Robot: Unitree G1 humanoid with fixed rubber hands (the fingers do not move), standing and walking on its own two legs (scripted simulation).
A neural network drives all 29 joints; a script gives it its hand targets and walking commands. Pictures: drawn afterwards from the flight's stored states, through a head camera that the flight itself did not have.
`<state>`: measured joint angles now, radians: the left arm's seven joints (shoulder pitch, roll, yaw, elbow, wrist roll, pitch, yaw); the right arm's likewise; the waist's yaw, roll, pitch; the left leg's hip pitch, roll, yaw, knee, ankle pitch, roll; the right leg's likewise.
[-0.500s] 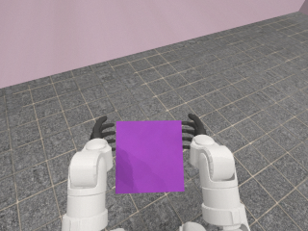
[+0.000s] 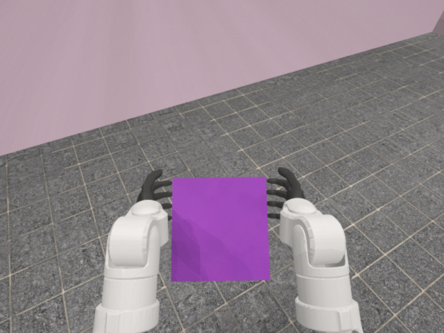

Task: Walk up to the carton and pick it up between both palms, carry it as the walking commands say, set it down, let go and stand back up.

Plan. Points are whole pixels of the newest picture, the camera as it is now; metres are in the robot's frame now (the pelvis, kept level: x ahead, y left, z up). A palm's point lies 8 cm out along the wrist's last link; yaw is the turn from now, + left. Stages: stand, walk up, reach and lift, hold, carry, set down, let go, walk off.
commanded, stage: carry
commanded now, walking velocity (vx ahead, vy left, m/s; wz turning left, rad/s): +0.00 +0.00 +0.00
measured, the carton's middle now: (220, 224) +0.33 -0.01 +0.00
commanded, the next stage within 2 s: hold in 1.80 s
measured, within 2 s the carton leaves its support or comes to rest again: neither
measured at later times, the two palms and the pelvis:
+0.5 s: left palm (128, 248) +0.23 +0.13 +0.10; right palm (284, 231) +0.24 -0.11 +0.10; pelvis -0.06 +0.00 +0.00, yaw +2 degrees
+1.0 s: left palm (148, 226) +0.27 +0.11 +0.09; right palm (291, 213) +0.28 -0.13 +0.10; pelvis -0.02 -0.02 +0.00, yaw +1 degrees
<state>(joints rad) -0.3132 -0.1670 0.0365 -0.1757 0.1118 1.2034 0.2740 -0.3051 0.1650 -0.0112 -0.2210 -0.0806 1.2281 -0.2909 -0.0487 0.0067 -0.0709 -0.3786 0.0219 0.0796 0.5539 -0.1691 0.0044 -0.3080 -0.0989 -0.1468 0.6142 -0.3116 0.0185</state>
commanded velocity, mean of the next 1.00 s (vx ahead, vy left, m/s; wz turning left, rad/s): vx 0.00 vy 0.00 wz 0.00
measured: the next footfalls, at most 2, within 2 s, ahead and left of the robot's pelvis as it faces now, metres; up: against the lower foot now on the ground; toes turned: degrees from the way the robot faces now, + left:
none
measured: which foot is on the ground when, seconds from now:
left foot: down 0.00-1.00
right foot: down 0.00-1.00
